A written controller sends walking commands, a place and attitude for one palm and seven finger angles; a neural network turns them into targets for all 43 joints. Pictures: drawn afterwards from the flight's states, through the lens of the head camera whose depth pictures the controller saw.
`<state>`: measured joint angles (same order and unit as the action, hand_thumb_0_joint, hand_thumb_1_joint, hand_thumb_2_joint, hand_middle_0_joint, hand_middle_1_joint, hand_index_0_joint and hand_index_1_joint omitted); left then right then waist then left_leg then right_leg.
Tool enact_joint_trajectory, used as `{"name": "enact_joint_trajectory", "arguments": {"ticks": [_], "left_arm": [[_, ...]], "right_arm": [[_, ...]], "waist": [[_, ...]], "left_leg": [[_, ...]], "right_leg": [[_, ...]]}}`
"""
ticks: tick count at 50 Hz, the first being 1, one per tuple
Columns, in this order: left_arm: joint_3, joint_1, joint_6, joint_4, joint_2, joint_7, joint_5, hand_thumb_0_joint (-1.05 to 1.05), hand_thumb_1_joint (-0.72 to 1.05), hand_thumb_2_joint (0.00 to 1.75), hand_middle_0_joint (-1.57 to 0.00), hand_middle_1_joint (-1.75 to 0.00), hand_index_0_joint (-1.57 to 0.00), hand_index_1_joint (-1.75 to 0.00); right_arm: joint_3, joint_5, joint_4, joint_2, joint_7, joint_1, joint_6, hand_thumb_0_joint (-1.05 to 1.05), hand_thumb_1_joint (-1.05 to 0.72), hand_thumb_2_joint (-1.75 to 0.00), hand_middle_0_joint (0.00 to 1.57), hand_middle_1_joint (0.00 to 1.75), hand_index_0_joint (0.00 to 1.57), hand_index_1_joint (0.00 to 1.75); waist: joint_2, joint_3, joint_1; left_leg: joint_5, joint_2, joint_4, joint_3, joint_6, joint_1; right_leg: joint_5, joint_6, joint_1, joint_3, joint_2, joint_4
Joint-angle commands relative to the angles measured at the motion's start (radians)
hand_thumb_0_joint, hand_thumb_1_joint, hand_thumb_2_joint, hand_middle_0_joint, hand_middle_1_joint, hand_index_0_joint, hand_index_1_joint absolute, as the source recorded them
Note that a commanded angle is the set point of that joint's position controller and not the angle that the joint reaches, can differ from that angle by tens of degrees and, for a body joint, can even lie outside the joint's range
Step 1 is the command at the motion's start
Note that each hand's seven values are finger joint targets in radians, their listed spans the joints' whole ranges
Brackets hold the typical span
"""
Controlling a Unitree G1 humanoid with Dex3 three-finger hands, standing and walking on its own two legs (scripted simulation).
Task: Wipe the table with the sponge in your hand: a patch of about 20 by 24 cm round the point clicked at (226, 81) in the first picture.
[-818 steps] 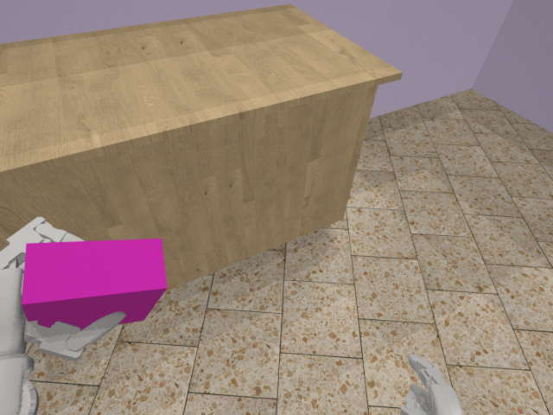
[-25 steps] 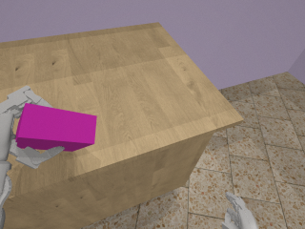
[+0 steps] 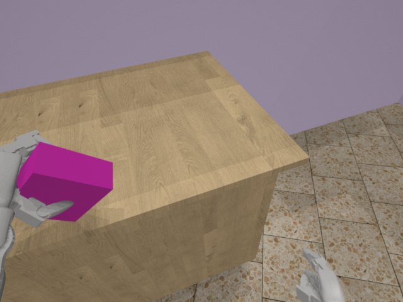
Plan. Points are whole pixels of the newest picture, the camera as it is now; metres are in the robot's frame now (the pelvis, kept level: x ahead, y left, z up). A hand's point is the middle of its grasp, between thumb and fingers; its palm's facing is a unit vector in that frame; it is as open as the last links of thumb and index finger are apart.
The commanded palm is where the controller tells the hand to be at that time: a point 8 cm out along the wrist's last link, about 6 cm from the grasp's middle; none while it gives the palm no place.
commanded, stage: turn the palm down, sponge in hand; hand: left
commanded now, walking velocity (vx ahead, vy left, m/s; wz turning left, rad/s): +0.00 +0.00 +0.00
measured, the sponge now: (71, 189) +0.24 +0.27 +0.14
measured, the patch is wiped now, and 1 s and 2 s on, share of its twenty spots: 0.00 0.00 0.00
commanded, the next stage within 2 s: move the sponge above the wiping area in 1.64 s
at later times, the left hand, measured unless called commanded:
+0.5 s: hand (58, 170) +0.24 +0.27 +0.19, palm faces +0.27 -0.39 -0.88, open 10.0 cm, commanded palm +0.20 +0.29 +0.25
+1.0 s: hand (31, 159) +0.24 +0.30 +0.21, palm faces +0.27 -0.17 -0.95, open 10.0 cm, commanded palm +0.19 +0.30 +0.28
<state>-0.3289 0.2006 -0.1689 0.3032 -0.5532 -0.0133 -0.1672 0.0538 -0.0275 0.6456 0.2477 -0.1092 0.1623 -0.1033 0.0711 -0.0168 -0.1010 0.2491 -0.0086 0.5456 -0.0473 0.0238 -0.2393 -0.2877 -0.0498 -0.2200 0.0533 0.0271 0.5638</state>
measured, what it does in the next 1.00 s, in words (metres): stands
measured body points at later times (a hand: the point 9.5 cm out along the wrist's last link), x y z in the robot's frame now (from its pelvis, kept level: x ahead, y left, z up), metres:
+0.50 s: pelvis +0.02 -0.01 +0.00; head +0.01 -0.05 +0.45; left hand +0.22 +0.29 +0.24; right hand +0.24 -0.23 -0.08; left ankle +0.03 +0.14 -0.73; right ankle +0.02 -0.08 -0.73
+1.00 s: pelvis +0.00 +0.02 +0.01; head -0.02 -0.03 +0.45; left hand +0.22 +0.31 +0.27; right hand +0.27 -0.16 -0.06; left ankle +0.03 +0.14 -0.73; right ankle +0.02 -0.08 -0.73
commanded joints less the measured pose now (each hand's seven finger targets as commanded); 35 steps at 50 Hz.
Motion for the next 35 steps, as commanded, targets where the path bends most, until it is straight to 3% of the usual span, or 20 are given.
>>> {"name": "enact_joint_trajectory", "arguments": {"ticks": [1, 2, 4, 7, 8, 11, 12, 13, 14, 17, 18, 20, 22, 23, 24, 27, 28, 30, 32, 35], "left_arm": [[-0.135, -0.137, 0.075, 0.288, -0.3, 0.035, -0.015, 0.0, 0.1, 1.3, -1.2, -1.6, -1.2, -1.6], [-0.178, -0.136, 0.082, 0.301, -0.339, 0.027, -0.022, 0.0, 0.1, 1.3, -1.2, -1.6, -1.2, -1.6], [-0.192, -0.107, 0.103, 0.3, -0.322, 0.01, -0.022, 0.0, 0.1, 1.3, -1.2, -1.6, -1.2, -1.6], [-0.246, -0.088, 0.086, 0.265, -0.368, -0.032, -0.042, 0.0, 0.1, 1.3, -1.2, -1.6, -1.2, -1.6], [-0.184, -0.106, 0.072, 0.274, -0.309, -0.04, -0.049, 0.0, 0.1, 1.3, -1.2, -1.6, -1.2, -1.6], [-0.171, -0.086, 0.003, 0.255, -0.335, -0.048, -0.079, 0.0, 0.1, 1.3, -1.2, -1.6, -1.2, -1.6], [-0.18, -0.093, -0.02, 0.243, -0.347, -0.05, -0.095, 0.0, 0.1, 1.3, -1.2, -1.6, -1.2, -1.6], [-0.137, -0.106, -0.035, 0.261, -0.319, -0.042, -0.101, 0.0, 0.1, 1.3, -1.2, -1.6, -1.2, -1.6], [-0.143, -0.103, -0.05, 0.261, -0.343, -0.031, -0.109, 0.0, 0.1, 1.3, -1.2, -1.6, -1.2, -1.6], [-0.138, -0.129, -0.072, 0.333, -0.37, -0.013, -0.152, 0.0, 0.1, 1.3, -1.2, -1.6, -1.2, -1.6], [-0.105, -0.14, -0.074, 0.354, -0.343, -0.007, -0.163, 0.0, 0.1, 1.3, -1.2, -1.6, -1.2, -1.6], [-0.117, -0.134, -0.081, 0.359, -0.364, -0.001, -0.183, 0.0, 0.1, 1.3, -1.2, -1.6, -1.2, -1.6], [-0.148, -0.156, -0.098, 0.367, -0.398, -0.01, -0.208, 0.0, 0.1, 1.3, -1.2, -1.6, -1.2, -1.6], [-0.119, -0.177, -0.102, 0.367, -0.369, -0.015, -0.219, 0.0, 0.1, 1.3, -1.2, -1.6, -1.2, -1.6], [-0.133, -0.159, -0.116, 0.341, -0.385, -0.018, -0.228, 0.0, 0.1, 1.3, -1.2, -1.6, -1.2, -1.6], [-0.128, -0.2, -0.181, 0.287, -0.398, -0.016, -0.26, 0.0, 0.1, 1.3, -1.2, -1.6, -1.2, -1.6], [-0.066, -0.244, -0.195, 0.296, -0.359, -0.011, -0.276, 0.0, 0.1, 1.3, -1.2, -1.6, -1.2, -1.6], [-0.058, -0.241, -0.226, 0.28, -0.38, 0.003, -0.302, 0.0, 0.1, 1.3, -1.2, -1.6, -1.2, -1.6], [-0.036, -0.293, -0.254, 0.302, -0.377, 0.021, -0.339, 0.0, 0.1, 1.3, -1.2, -1.6, -1.2, -1.6], [0.024, -0.316, -0.27, 0.314, -0.361, 0.053, -0.383, 0.0, 0.1, 1.3, -1.2, -1.6, -1.2, -1.6]], "right_arm": [[-0.061, 0.001, -0.198, 0.104, -0.029, -0.152, -0.072, 0.0, -0.9, -0.9, 0.2, 0.3, 0.2, 0.3], [-0.057, -0.003, -0.201, 0.103, -0.028, -0.164, -0.076, 0.0, -0.9, -0.9, 0.2, 0.3, 0.2, 0.3], [-0.067, 0.002, -0.197, 0.094, -0.027, -0.132, -0.077, 0.0, -0.9, -0.9, 0.2, 0.3, 0.2, 0.3], [-0.072, -0.01, -0.191, 0.099, -0.022, -0.129, -0.071, 0.0, -0.9, -0.9, 0.2, 0.3, 0.2, 0.3], [-0.073, -0.007, -0.197, 0.097, -0.019, -0.119, -0.067, 0.0, -0.9, -0.9, 0.2, 0.3, 0.2, 0.3], [-0.082, -0.013, -0.203, 0.116, -0.023, -0.11, -0.046, 0.0, -0.9, -0.9, 0.2, 0.3, 0.2, 0.3], [-0.074, -0.022, -0.206, 0.113, -0.023, -0.145, -0.045, 0.0, -0.9, -0.9, 0.2, 0.3, 0.2, 0.3], [-0.073, -0.02, -0.216, 0.115, -0.024, -0.131, -0.042, 0.0, -0.9, -0.9, 0.2, 0.3, 0.2, 0.3], [-0.076, -0.022, -0.215, 0.121, -0.028, -0.129, -0.037, 0.0, -0.9, -0.9, 0.2, 0.3, 0.2, 0.3], [-0.066, -0.028, -0.228, 0.113, -0.031, -0.188, -0.04, 0.0, -0.9, -0.9, 0.2, 0.3, 0.2, 0.3], [-0.066, -0.02, -0.234, 0.113, -0.032, -0.165, -0.039, 0.0, -0.9, -0.9, 0.2, 0.3, 0.2, 0.3], [-0.071, -0.02, -0.228, 0.117, -0.034, -0.16, -0.033, 0.0, -0.9, -0.9, 0.2, 0.3, 0.2, 0.3], [-0.063, -0.028, -0.225, 0.111, -0.031, -0.207, -0.035, 0.0, -0.9, -0.9, 0.2, 0.3, 0.2, 0.3], [-0.064, -0.019, -0.228, 0.109, -0.03, -0.181, -0.035, 0.0, -0.9, -0.9, 0.2, 0.3, 0.2, 0.3], [-0.066, -0.019, -0.217, 0.111, -0.029, -0.173, -0.03, 0.0, -0.9, -0.9, 0.2, 0.3, 0.2, 0.3], [-0.053, -0.032, -0.212, 0.113, -0.025, -0.241, -0.016, 0.0, -0.9, -0.9, 0.2, 0.3, 0.2, 0.3], [-0.051, -0.029, -0.216, 0.115, -0.023, -0.226, -0.01, 0.0, -0.9, -0.9, 0.2, 0.3, 0.2, 0.3], [-0.053, -0.027, -0.214, 0.12, -0.024, -0.237, -0.001, 0.0, -0.9, -0.9, 0.2, 0.3, 0.2, 0.3], [-0.033, -0.037, -0.22, 0.109, -0.02, -0.313, 0.0, 0.0, -0.9, -0.9, 0.2, 0.3, 0.2, 0.3], [-0.037, -0.028, -0.22, 0.113, -0.021, -0.295, 0.011, 0.0, -0.9, -0.9, 0.2, 0.3, 0.2, 0.3]], "waist": [[-0.04, 0.119, 0.004], [-0.034, 0.128, -0.01], [-0.037, 0.144, -0.01], [0.003, 0.129, -0.025], [0.012, 0.137, -0.013], [-0.038, 0.15, -0.013], [-0.024, 0.137, -0.021], [-0.036, 0.144, -0.009], [-0.059, 0.154, -0.011], [-0.011, 0.17, -0.02], [-0.026, 0.189, -0.012], [-0.047, 0.187, -0.011], [0.01, 0.185, -0.027], [-0.012, 0.196, -0.02], [-0.018, 0.19, -0.022], [0.012, 0.144, -0.033], [0.021, 0.157, -0.019], [-0.012, 0.169, -0.027], [0.031, 0.165, -0.036], [0.002, 0.186, -0.027]], "left_leg": [[-0.06, 0.026, -0.059, 0.074, -0.06, 0.049], [-0.07, 0.031, -0.057, 0.077, -0.058, 0.052], [-0.114, 0.029, -0.046, 0.077, -0.057, 0.048], [-0.133, 0.033, -0.042, 0.082, -0.052, 0.032], [-0.151, 0.032, -0.034, 0.086, -0.052, 0.03], [-0.17, 0.027, -0.033, 0.086, -0.055, 0.025], [-0.172, 0.03, -0.032, 0.089, -0.056, 0.031], [-0.181, 0.028, -0.032, 0.086, -0.059, 0.029], [-0.179, 0.027, -0.031, 0.084, -0.061, 0.03], [-0.211, 0.032, -0.026, 0.084, -0.064, 0.066], [-0.231, 0.031, -0.025, 0.082, -0.065, 0.067], [-0.236, 0.029, -0.031, 0.078, -0.067, 0.072], [-0.242, 0.034, -0.033, 0.079, -0.06, 0.084], [-0.255, 0.03, -0.036, 0.076, -0.061, 0.072], [-0.261, 0.028, -0.043, 0.073, -0.059, 0.07], [-0.212, 0.03, -0.064, 0.07, -0.05, 0.057], [-0.21, 0.027, -0.074, 0.069, -0.049, 0.053], [-0.205, 0.026, -0.09, 0.059, -0.051, 0.059], [-0.204, 0.032, -0.102, 0.055, -0.051, 0.082], [-0.203, 0.03, -0.12, 0.044, -0.055, 0.092]], "right_leg": [[-0.011, 0.049, 0.0, -0.078, -0.055, -0.167], [-0.009, 0.047, 0.004, -0.082, -0.049, -0.165], [0.073, 0.051, 0.017, -0.066, -0.051, -0.145], [0.117, 0.051, 0.023, -0.073, -0.052, -0.137], [0.156, 0.051, 0.028, -0.072, -0.062, -0.128], [0.198, 0.06, 0.044, -0.077, -0.066, -0.116], [0.195, 0.057, 0.035, -0.085, -0.06, -0.119], [0.218, 0.06, 0.043, -0.076, -0.064, -0.113], [0.219, 0.064, 0.046, -0.081, -0.064, -0.112], [0.246, 0.056, 0.046, -0.088, -0.058, -0.105], [0.273, 0.058, 0.053, -0.071, -0.06, -0.097], [0.28, 0.062, 0.053, -0.069, -0.058, -0.098], [0.27, 0.051, 0.05, -0.079, -0.048, -0.103], [0.29, 0.053, 0.061, -0.062, -0.055, -0.096], [0.297, 0.052, 0.068, -0.064, -0.053, -0.097], [0.22, 0.045, 0.05, -0.079, -0.046, -0.122], [0.216, 0.045, 0.056, -0.059, -0.052, -0.122], [0.207, 0.045, 0.073, -0.059, -0.052, -0.125], [0.183, 0.033, 0.063, -0.065, -0.039, -0.134], [0.181, 0.035, 0.078, -0.048, -0.044, -0.139]]}}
